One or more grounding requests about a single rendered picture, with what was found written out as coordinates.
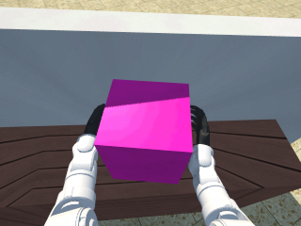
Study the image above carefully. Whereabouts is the carton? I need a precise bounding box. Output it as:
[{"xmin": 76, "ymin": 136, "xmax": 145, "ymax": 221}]
[{"xmin": 94, "ymin": 79, "xmax": 193, "ymax": 185}]

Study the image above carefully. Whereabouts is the robot left hand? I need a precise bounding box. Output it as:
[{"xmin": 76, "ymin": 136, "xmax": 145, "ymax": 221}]
[{"xmin": 84, "ymin": 104, "xmax": 105, "ymax": 136}]

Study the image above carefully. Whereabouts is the left robot forearm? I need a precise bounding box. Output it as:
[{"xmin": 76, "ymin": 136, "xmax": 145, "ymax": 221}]
[{"xmin": 44, "ymin": 134, "xmax": 98, "ymax": 225}]

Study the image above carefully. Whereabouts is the right robot forearm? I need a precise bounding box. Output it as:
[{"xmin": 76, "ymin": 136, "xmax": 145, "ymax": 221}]
[{"xmin": 188, "ymin": 144, "xmax": 251, "ymax": 226}]

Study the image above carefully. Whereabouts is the pedestal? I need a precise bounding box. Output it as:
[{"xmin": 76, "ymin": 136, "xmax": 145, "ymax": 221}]
[{"xmin": 0, "ymin": 119, "xmax": 301, "ymax": 226}]

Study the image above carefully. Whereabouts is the robot left upper arm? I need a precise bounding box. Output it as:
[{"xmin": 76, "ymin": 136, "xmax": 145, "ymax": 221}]
[{"xmin": 44, "ymin": 206, "xmax": 99, "ymax": 226}]

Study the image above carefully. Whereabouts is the robot right hand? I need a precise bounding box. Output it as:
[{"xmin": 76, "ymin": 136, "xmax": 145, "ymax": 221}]
[{"xmin": 190, "ymin": 105, "xmax": 210, "ymax": 147}]

